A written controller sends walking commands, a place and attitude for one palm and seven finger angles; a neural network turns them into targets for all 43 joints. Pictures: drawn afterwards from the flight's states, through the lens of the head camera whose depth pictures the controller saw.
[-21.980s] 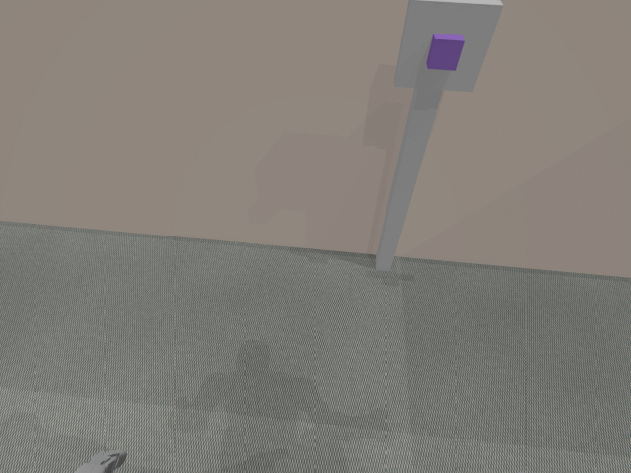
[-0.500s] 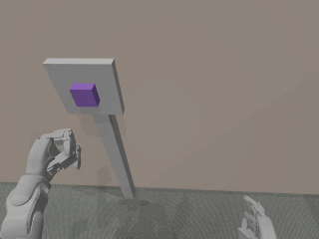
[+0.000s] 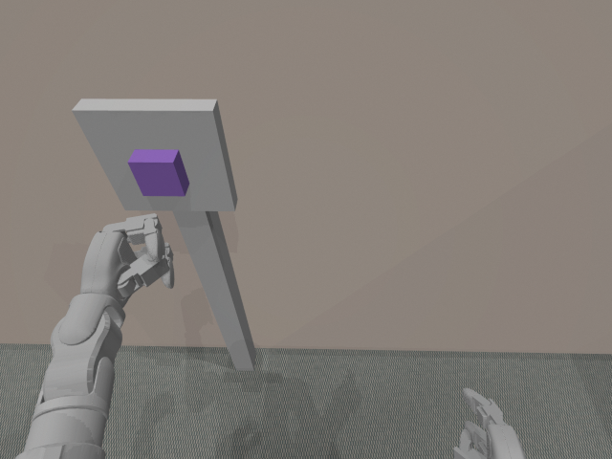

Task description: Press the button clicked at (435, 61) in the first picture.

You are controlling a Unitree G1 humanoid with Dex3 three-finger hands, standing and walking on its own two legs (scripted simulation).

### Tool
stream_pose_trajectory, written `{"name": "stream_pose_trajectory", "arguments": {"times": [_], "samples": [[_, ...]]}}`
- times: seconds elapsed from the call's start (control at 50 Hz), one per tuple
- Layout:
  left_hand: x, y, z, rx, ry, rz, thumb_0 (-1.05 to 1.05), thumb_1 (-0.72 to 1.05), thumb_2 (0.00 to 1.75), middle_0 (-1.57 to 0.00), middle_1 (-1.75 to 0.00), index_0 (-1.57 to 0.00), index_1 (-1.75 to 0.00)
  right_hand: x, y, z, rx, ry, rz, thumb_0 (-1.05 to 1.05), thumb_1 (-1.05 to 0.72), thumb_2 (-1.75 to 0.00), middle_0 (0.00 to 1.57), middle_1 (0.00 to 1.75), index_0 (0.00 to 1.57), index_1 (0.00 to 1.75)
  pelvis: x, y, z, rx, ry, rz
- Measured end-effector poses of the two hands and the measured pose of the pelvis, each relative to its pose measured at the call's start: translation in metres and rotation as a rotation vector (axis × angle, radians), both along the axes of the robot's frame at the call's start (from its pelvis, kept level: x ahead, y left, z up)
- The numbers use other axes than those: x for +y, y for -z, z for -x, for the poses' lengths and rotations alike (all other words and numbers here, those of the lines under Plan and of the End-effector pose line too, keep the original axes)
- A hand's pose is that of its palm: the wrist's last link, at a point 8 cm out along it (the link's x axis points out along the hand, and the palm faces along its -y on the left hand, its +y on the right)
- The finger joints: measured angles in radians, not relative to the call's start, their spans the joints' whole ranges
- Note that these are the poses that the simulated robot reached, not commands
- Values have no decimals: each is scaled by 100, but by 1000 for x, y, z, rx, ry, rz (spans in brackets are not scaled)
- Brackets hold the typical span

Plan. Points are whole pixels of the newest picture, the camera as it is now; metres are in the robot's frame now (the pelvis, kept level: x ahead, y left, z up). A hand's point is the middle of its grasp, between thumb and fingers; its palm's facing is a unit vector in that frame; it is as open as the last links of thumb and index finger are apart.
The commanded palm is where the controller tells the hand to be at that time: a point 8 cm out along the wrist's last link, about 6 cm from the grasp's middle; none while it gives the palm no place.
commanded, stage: aim a knuckle at the button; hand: left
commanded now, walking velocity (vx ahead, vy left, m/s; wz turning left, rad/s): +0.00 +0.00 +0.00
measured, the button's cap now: (161, 171) +0.48 +0.24 +0.13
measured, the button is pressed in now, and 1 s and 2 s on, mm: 0 0 9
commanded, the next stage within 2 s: press the button with the knuckle in 1.06 s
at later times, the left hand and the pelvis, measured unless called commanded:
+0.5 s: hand (178, 232) +0.38 +0.20 +0.10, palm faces +0.04 -1.00 -0.02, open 3.1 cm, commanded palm +0.35 +0.26 +0.10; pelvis +0.00 -0.01 +0.00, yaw -1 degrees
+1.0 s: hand (169, 237) +0.37 +0.21 +0.10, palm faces +0.04 -1.00 +0.00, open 3.1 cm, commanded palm +0.34 +0.26 +0.10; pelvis +0.01 +0.00 +0.00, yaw -1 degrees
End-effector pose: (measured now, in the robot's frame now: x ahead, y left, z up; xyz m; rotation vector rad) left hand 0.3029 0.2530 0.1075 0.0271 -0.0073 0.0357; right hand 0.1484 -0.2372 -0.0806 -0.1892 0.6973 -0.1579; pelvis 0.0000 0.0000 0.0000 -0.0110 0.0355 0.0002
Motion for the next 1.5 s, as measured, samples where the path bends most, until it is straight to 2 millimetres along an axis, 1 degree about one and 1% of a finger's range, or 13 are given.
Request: {"name": "stream_pose_trajectory", "arguments": {"times": [0.12, 0.28, 0.42, 0.54, 0.64, 0.74, 0.96, 1.1, 1.18, 1.26, 1.36, 1.5], "samples": [[-3, 1, -16, 0, -4, 1, 2, 90, 90, -130, -150, -130, -150, -4, 4, 12, 42, 20, 0, 1, -90, -90, 21, 30, 21, 30, 0, 0, 1, 8, 7, 0], [0, 4, -31, 7, -17, -1, 2, 90, 90, -130, -150, -130, -150, -15, 12, 31, 112, 54, 12, 1, -90, -90, 21, 30, 21, 30, -2, 2, 1, 19, 9, 1], [-1, 6, -49, 11, -11, 4, 2, 90, 90, -130, -150, -130, -150, -24, 18, 46, 174, 82, 26, 1, -90, -90, 21, 30, 21, 30, -4, 3, 1, 36, 10, 2], [-1, 8, -55, 13, -2, 9, 2, 90, 90, -130, -150, -130, -150, -29, 19, 54, 200, 109, 21, 1, -90, -90, 21, 30, 21, 30, -5, 3, -2, 47, 22, 0], [5, 12, -52, 22, -16, 10, 2, 90, 90, -130, -150, -130, -150, -29, 19, 55, 206, 118, 16, 1, -90, -90, 21, 30, 21, 30, -6, 3, -4, 51, 27, -1], [11, 12, -48, 12, -19, 12, 2, 90, 90, -130, -150, -130, -150, -28, 18, 49, 204, 110, 20, 1, -90, -90, 21, 30, 21, 30, -6, 3, -6, 52, 23, 1], [11, 13, -49, 19, -4, 25, 2, 90, 90, -130, -150, -130, -150, -20, 13, 25, 152, 73, 21, 1, -90, -90, 21, 30, 21, 30, -3, 4, -6, 55, 15, 4], [11, 11, -48, 12, -2, 31, 2, 90, 90, -130, -150, -130, -150, -15, 11, 20, 134, 62, 14, 1, -90, -90, 21, 30, 21, 30, -1, 5, -7, 53, 16, 5], [15, 15, -48, 30, -10, 31, 2, 90, 90, -130, -150, -130, -150, -14, 11, 22, 141, 60, 19, 1, -90, -90, 21, 30, 21, 30, 0, 5, -6, 54, 14, 7], [15, 13, -50, 18, -4, 26, 2, 90, 90, -130, -150, -130, -150, -14, 13, 26, 157, 60, 25, 1, -90, -90, 21, 30, 21, 30, 1, 6, -4, 54, 10, 10], [12, 12, -61, 19, 4, 27, 2, 90, 90, -130, -150, -130, -150, -14, 18, 36, 191, 64, 33, 1, -90, -90, 21, 30, 21, 30, 2, 7, -2, 60, 6, 13], [1, 8, -78, 17, 17, 29, 2, 90, 90, -130, -150, -130, -150, -16, 22, 52, 228, 88, 26, 1, -90, -90, 21, 30, 21, 30, 2, 7, -2, 70, 14, 11]]}}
